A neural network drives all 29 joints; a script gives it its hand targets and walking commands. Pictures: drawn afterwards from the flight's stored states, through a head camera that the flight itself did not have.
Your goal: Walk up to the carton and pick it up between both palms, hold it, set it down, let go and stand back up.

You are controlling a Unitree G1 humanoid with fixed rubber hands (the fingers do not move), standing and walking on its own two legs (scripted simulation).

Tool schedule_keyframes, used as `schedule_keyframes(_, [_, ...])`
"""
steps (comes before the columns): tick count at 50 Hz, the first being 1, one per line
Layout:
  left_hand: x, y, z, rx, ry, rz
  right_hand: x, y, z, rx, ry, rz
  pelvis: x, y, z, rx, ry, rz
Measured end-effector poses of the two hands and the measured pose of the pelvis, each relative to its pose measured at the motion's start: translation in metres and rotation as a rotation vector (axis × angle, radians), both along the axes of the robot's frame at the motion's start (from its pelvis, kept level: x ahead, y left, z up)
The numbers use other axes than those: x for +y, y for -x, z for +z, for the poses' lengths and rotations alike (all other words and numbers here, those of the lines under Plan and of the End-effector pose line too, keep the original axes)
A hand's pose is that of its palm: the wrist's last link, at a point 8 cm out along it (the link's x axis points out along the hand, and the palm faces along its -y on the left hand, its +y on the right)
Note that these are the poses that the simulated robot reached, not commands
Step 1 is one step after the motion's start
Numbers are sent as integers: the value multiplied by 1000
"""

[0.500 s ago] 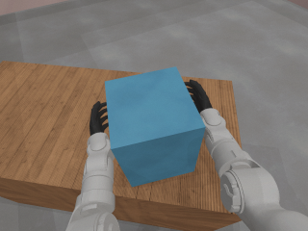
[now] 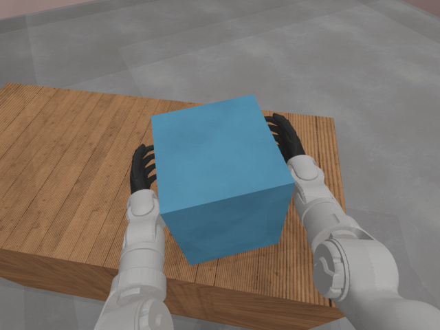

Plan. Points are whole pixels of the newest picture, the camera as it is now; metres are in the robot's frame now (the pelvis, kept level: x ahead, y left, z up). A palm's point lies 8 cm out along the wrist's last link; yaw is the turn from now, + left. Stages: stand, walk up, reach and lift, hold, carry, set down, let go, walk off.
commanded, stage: set down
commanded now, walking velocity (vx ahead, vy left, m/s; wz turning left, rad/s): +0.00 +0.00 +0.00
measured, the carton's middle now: (219, 184) +0.39 +0.08 +0.01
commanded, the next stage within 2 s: none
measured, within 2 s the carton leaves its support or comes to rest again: rests again in 0.78 s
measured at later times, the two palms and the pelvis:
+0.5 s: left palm (147, 184) +0.35 +0.21 +0.04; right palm (295, 158) +0.45 -0.06 +0.06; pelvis +0.00 +0.00 +0.00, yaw -1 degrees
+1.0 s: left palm (138, 184) +0.35 +0.23 +0.03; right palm (299, 150) +0.48 -0.07 +0.05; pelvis -0.01 +0.00 -0.01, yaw -1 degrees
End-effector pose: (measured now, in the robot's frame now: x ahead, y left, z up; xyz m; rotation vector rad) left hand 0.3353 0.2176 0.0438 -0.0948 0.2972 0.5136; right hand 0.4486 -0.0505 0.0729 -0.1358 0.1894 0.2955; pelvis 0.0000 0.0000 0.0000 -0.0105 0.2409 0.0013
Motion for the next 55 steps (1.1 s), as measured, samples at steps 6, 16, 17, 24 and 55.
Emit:
schedule_keyframes(6, [-1, 1, -1, -7, -10, -4, -2, 2, -2, -2, -13, -4, -1, -2, 0, -14, -1, 2])
schedule_keyframes(16, [-7, -8, -1, -26, -17, -25, -13, 2, -15, 23, 1, -27, -2, -3, 0, -8, -5, -14])
schedule_keyframes(17, [-6, -8, -1, -27, -20, -27, -13, 2, -15, 23, -7, -28, -2, -3, 0, -7, -5, -17])
schedule_keyframes(24, [-5, -10, -2, -36, -21, -26, -11, 0, -15, 19, -5, -30, 1, -1, 0, 5, -4, -25])
schedule_keyframes(55, [16, -2, -21, -2, -37, -36, -34, -26, -25, 82, -32, -46, 1, 8, -13, 108, 17, -4])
